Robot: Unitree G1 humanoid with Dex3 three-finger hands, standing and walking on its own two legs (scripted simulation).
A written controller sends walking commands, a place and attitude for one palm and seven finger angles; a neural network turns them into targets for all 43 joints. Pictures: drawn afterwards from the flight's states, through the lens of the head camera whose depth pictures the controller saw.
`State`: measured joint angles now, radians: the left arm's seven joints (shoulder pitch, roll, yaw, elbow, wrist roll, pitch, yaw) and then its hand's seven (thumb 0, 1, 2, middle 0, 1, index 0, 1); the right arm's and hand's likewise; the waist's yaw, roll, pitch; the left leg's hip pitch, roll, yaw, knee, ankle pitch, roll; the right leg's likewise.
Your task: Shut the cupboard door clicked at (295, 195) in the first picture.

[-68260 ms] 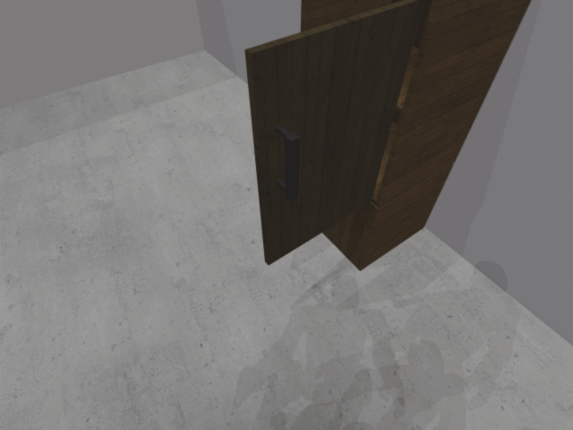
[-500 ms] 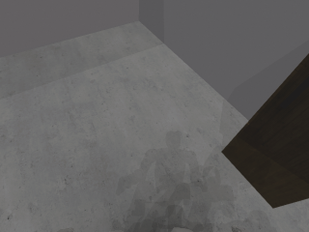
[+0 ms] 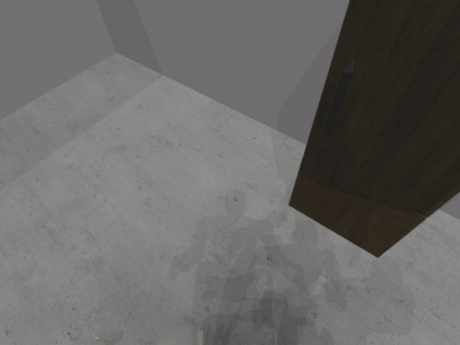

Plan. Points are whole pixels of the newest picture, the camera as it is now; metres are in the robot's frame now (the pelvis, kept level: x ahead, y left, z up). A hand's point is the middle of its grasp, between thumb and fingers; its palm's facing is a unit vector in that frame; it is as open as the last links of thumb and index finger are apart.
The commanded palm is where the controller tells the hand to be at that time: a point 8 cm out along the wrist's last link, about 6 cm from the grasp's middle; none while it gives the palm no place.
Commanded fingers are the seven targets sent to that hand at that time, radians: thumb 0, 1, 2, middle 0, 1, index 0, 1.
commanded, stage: turn to face it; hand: left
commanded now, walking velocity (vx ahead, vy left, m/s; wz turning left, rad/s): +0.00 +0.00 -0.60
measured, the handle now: (340, 93) +0.65 -0.24 +0.03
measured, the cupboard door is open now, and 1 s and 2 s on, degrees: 10 10 10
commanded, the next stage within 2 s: take the last steps up to it in 0.56 s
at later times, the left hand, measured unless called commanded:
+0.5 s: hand (149, 309) +0.20 +0.18 -0.16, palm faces -0.27 -0.93 -0.25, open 7.4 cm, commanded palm none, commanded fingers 0.00 0.90 0.90 -0.20 -0.30 -0.20 -0.30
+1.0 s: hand (172, 299) +0.22 +0.14 -0.17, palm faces -0.40 -0.91 -0.14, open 7.4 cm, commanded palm none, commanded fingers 0.00 0.90 0.90 -0.20 -0.30 -0.20 -0.30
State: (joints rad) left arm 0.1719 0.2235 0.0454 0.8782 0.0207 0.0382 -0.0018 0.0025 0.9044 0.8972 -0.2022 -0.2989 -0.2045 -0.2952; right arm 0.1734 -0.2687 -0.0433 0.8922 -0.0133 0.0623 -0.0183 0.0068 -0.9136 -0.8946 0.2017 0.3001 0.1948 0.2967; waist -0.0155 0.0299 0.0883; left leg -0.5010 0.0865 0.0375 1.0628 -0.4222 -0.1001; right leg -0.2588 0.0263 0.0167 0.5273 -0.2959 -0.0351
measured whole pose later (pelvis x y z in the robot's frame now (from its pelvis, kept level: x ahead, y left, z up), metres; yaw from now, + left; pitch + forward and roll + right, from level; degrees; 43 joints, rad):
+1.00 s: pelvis +0.10 -0.01 +0.01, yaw -24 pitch +1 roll -2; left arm 0.23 0.23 0.07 0.99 0.03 0.06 -0.04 0.01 0.91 0.90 -0.20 -0.30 -0.20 -0.29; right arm 0.33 -0.16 0.01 0.97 -0.04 -0.03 -0.04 0.00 -0.91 -0.89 0.21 0.30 0.20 0.30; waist -0.02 -0.04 0.01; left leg -0.20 0.09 0.14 0.48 -0.30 0.00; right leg -0.48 0.01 0.00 1.10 -0.36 0.00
